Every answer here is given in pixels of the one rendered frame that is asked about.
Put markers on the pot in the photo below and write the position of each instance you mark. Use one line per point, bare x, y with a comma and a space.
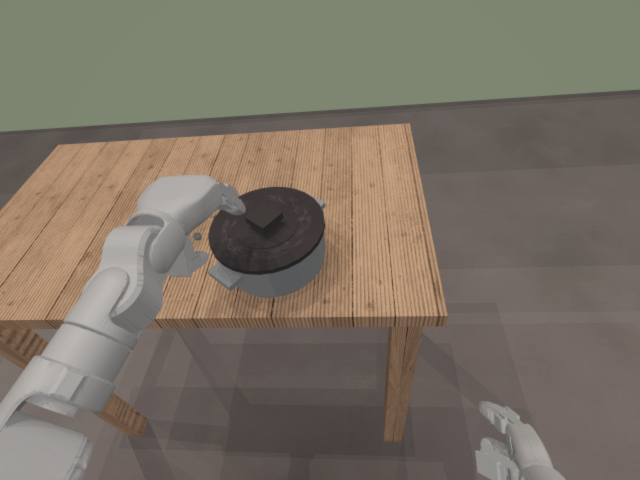
274, 284

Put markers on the left robot forearm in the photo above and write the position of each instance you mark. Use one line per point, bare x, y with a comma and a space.
80, 363

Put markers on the table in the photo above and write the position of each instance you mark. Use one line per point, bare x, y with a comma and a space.
379, 269

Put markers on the left robot upper arm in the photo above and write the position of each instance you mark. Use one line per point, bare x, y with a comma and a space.
32, 448

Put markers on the knob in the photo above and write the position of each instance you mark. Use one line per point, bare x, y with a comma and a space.
264, 217

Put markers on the lid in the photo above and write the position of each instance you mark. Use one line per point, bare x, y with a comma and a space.
242, 248

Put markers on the robot left hand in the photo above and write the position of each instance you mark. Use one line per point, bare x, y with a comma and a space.
190, 200

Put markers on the robot right hand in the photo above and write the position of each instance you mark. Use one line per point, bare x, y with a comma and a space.
524, 448

